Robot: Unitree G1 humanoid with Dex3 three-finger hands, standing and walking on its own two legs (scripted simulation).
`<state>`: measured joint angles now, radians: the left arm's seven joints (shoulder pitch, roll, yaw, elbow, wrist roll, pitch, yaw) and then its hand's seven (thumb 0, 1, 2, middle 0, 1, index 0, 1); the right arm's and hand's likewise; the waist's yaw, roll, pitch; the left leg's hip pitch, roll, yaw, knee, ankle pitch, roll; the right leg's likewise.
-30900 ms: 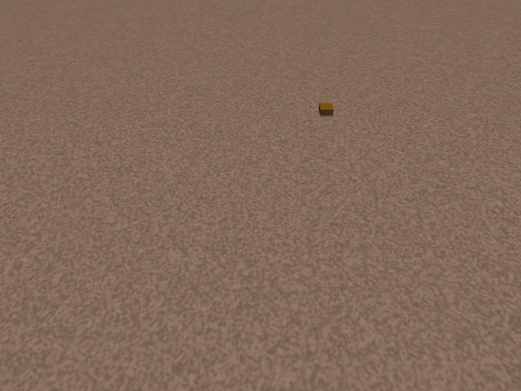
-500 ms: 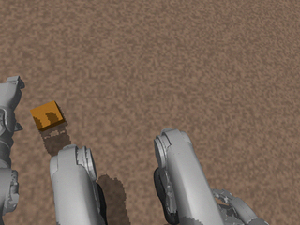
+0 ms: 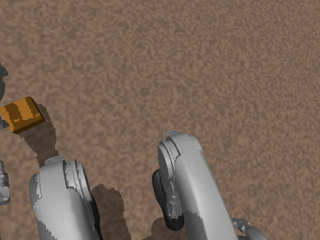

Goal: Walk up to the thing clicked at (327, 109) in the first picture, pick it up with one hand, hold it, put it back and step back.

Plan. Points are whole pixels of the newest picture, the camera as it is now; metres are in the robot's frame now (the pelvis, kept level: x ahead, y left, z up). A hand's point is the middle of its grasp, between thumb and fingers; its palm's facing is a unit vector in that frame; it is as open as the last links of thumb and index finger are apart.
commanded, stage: home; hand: left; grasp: from above
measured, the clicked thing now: (23, 115) +0.48 +0.30 -0.30
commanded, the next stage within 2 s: none
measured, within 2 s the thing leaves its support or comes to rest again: neither
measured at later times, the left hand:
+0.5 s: hand out of the picture +0.33 +0.28 +0.04, palm faces -0.28 -0.59 -0.75, open 8.5 cm
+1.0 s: hand out of the picture +0.24 +0.23 +0.26, palm faces +0.15 -0.94 -0.31, open 7.4 cm
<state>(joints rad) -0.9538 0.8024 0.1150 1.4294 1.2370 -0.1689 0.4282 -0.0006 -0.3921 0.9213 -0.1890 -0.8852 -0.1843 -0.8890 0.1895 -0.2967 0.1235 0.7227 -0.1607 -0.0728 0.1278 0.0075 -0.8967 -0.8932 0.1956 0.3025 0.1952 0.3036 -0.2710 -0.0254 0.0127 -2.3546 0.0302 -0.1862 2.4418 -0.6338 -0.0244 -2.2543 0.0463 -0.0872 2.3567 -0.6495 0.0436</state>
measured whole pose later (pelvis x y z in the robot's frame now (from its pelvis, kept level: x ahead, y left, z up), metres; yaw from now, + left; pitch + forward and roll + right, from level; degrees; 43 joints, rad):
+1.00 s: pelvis +0.05 +0.00 +0.33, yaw +9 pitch +18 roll -4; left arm 0.25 0.27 0.04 0.08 0.02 0.38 0.08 0.01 0.90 0.90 -0.21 -0.30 -0.21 -0.30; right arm 0.22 -0.20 0.05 0.56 0.05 -0.13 -0.12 0.01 -0.91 -0.90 0.20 0.30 0.20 0.30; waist -0.06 0.05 -0.20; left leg -1.13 0.04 -0.07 1.34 -0.54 -0.02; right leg -1.05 0.00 -0.05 1.29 -0.56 0.02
